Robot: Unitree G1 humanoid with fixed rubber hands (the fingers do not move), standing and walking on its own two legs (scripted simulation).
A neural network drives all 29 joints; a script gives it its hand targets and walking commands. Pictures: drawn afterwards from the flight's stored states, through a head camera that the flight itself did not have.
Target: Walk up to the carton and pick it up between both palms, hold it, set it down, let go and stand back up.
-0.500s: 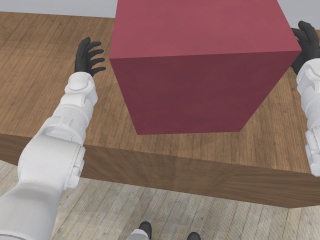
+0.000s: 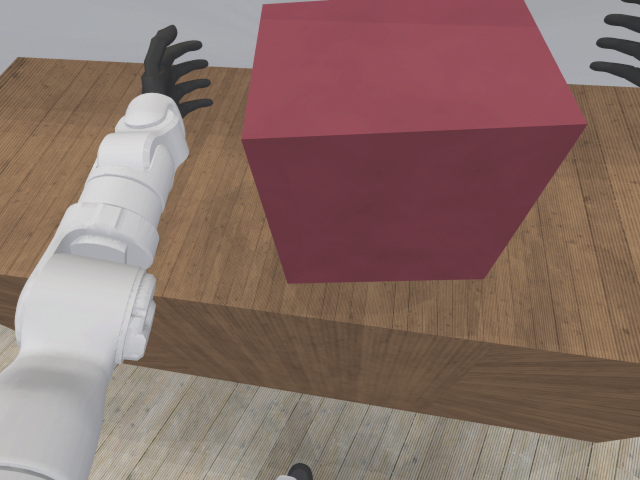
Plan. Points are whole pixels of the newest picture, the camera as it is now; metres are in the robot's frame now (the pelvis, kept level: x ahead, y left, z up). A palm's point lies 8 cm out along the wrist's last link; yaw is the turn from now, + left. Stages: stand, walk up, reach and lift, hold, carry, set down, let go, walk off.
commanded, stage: set down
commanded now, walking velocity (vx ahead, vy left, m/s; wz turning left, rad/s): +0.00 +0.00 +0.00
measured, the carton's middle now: (385, 157) +0.53 +0.04 +0.06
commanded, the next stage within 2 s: none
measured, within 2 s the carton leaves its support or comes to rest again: neither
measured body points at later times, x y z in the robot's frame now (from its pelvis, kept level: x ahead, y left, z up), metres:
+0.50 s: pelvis +0.00 -0.01 +0.01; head +0.09 -0.02 +0.45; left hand +0.48 +0.28 +0.25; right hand +0.56 -0.22 +0.25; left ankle +0.02 +0.15 -0.72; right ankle +0.02 -0.10 -0.72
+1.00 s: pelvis -0.01 -0.01 +0.01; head +0.07 -0.02 +0.46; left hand +0.43 +0.28 +0.19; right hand +0.52 -0.22 +0.20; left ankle +0.02 +0.15 -0.72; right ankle +0.02 -0.10 -0.72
